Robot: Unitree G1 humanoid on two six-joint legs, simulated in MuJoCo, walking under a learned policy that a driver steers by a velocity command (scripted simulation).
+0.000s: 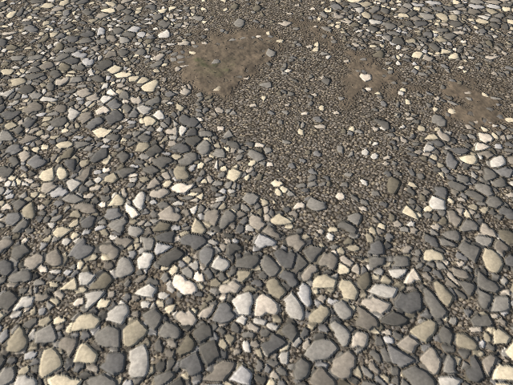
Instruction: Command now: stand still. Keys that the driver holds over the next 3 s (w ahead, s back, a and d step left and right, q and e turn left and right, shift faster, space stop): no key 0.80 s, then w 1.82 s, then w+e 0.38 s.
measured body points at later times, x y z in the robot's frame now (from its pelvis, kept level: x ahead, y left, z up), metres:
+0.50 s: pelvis +0.00 -0.01 +0.00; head +0.00 +0.00 +0.45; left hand +0.03 +0.26 -0.15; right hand +0.06 -0.26 -0.14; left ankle -0.02 +0.10 -0.74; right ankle -0.01 -0.16 -0.74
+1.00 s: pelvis +0.02 -0.03 +0.00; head +0.01 -0.03 +0.45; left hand +0.02 +0.23 -0.15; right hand +0.01 -0.28 -0.16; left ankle -0.02 +0.10 -0.74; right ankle -0.02 -0.14 -0.72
